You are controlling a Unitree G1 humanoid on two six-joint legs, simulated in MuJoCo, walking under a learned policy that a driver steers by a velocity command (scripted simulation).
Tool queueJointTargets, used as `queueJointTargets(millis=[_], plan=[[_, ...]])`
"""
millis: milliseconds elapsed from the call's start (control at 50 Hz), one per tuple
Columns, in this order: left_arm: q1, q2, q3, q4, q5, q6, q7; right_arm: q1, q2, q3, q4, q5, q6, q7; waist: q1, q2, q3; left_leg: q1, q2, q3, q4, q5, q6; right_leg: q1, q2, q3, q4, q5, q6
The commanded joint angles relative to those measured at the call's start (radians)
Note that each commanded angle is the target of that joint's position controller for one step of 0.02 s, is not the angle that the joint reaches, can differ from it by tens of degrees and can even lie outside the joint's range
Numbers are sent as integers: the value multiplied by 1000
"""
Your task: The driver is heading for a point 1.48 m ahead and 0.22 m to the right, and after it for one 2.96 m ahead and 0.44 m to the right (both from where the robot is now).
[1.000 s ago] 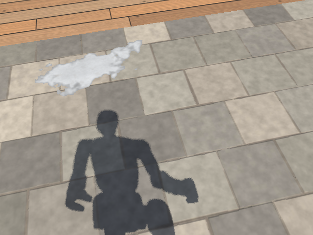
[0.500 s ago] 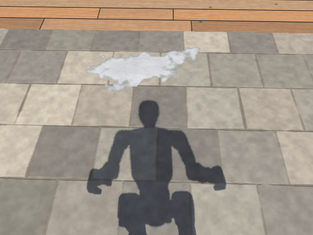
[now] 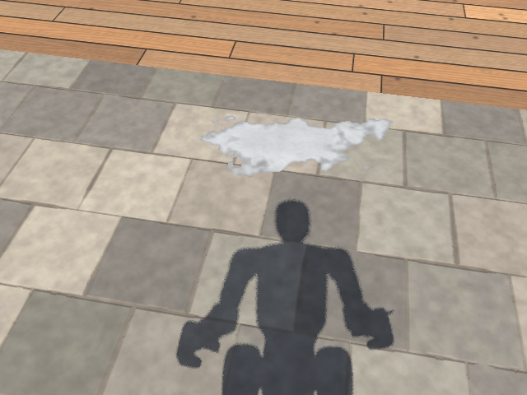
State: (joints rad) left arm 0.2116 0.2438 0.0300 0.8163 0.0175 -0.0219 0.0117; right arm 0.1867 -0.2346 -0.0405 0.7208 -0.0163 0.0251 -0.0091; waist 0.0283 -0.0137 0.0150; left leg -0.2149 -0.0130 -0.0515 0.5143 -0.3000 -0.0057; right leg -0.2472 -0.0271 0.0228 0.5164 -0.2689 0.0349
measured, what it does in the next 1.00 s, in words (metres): stands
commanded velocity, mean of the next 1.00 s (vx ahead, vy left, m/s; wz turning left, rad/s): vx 0.04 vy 0.00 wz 0.02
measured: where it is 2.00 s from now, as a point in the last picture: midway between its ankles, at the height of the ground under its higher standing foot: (282, 386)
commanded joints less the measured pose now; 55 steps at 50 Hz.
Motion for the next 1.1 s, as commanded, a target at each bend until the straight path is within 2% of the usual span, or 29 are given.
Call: queueJointTargets(millis=[20, 260, 780, 800, 840, 860, 900, 920, 940, 960, 980, 1000, 1020, 1040, 1060, 1080, 1100], plan=[[-14, 117, 32, -48, -3, -2, 9, -7, -115, -26, -50, 0, -30, 0, -7, 101, -22, -31, 85, -87, -99, 181, 52, 30, -17, 11, -31, 143, -7], [0, 112, 37, 38, -10, 8, 22, 12, -98, -17, -1, 4, -42, -5, -8, 29, -12, -47, 59, -67, -90, 150, 45, 65, -20, 13, -38, 160, 2], [37, 80, 28, 220, -17, 18, 38, 81, -80, -6, 196, 13, -39, -24, -14, 16, 25, -31, 23, -14, -101, 142, 26, 55, -7, -1, -70, 139, -9], [57, 68, 25, 234, -17, 19, 39, 100, -77, -6, 211, 14, -37, -26, -14, 24, 4, -23, 16, -9, -112, 32, 31, 61, 9, -19, -65, 42, -12], [54, 72, 29, 234, -29, 19, 41, 111, -116, -19, 218, 27, -31, -30, -26, 61, 57, -70, 27, -49, -142, -351, 75, -24, 53, -61, 1, -259, -36], [35, 70, 28, 221, -30, 11, 40, 124, -130, -22, 216, 31, -34, -30, -37, 86, 100, -94, 69, -113, -185, -482, 106, -90, 54, -61, 38, -328, -49], [4, 24, 17, 195, -37, -24, 26, 181, -176, -37, 230, 42, -56, -25, -56, 198, 134, -59, 219, -339, -302, -598, 192, -186, 58, -86, 196, -222, -57], [-3, 23, 16, 189, -40, -40, 16, 178, -186, -42, 232, 46, -65, -24, -55, 218, 153, -86, 277, -428, -337, -579, 230, -189, 30, -55, 255, -178, -73], [7, 28, 19, 188, -46, -54, 6, 145, -177, -40, 221, 44, -72, -22, -35, 208, 160, -101, 294, -441, -342, -530, 239, -181, 11, -39, 258, -187, -95], [41, 21, 17, 196, -51, -66, -2, 99, -168, -36, 207, 47, -76, -19, -3, 199, 159, -125, 279, -398, -321, -475, 223, -123, 5, -41, 174, -200, -118], [123, 17, 19, 226, -53, -74, -6, 32, -156, -32, 188, 55, -74, -15, 50, 178, 147, -196, 225, -304, -276, -404, 181, 39, 15, -56, 11, -144, -134], [209, 37, 30, 268, -44, -76, -8, -7, -133, -26, 172, 54, -75, -13, 81, 120, 124, -260, 146, -194, -165, -277, 135, 188, 26, -38, -65, -49, -124], [331, 101, 49, 300, -33, -76, -5, -26, -70, -9, 156, 42, -83, -9, 111, -68, 59, -358, 42, -33, 145, -141, 69, 335, -123, 195, -175, -108, -151], [431, 239, 77, 309, -30, -83, -20, -33, -51, -8, 110, 48, -102, -16, 118, -325, 29, -539, -55, 58, 405, -222, 33, 420, -337, 626, -344, -233, -289], [366, 171, 52, 290, -13, -96, -23, -37, -99, -19, 113, 65, -115, -16, 78, -202, 69, -610, -2, -32, 589, -254, 47, 372, -382, 713, -363, -280, -324], [296, 113, 37, 263, -20, -103, -23, -11, -98, -19, 127, 72, -125, -6, 42, -126, 117, -660, 44, -53, 657, -157, 68, 355, -350, 604, -353, -253, -297], [253, 97, 30, 245, -24, -105, -26, 9, -90, -19, 149, 65, -131, 1, 25, -91, 112, -659, 77, -34, 656, -63, 82, 346, -299, 486, -357, -201, -258]])
Velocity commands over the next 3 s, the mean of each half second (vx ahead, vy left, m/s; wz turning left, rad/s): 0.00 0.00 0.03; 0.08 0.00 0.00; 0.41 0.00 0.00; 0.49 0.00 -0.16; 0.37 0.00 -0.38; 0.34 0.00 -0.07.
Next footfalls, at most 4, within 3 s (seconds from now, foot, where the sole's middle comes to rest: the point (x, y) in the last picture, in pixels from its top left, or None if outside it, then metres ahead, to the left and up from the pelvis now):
1.48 left None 0.42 0.11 -0.77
2.02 right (327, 319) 0.72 -0.13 -0.77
2.48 left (284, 234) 1.01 -0.01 -0.77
2.88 right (355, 265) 0.90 -0.23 -0.77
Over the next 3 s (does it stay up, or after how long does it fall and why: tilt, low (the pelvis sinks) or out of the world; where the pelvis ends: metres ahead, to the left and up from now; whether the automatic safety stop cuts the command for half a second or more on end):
stays up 0.92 -0.12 0.01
